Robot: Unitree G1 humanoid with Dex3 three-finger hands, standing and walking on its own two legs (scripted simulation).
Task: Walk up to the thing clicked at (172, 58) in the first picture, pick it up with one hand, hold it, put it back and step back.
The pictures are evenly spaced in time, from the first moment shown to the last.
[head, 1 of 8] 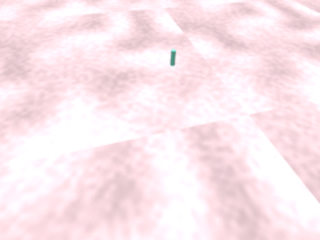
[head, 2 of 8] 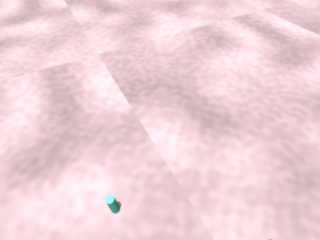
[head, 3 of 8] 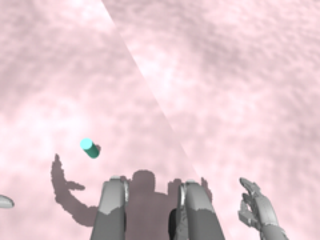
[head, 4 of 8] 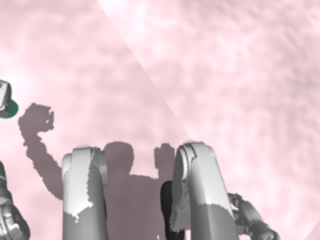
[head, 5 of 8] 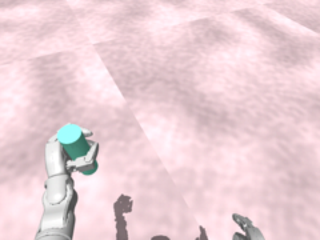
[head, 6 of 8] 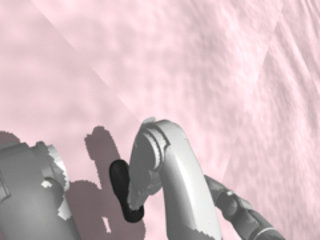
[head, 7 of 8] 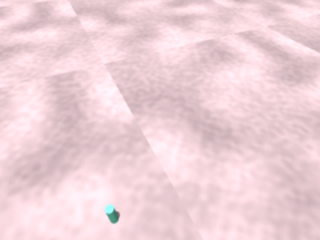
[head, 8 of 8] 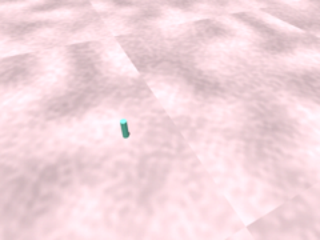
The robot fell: no
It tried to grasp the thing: yes
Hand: left
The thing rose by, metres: 0.69
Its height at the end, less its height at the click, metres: +0.00
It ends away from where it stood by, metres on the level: 0.01
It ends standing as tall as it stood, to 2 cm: yes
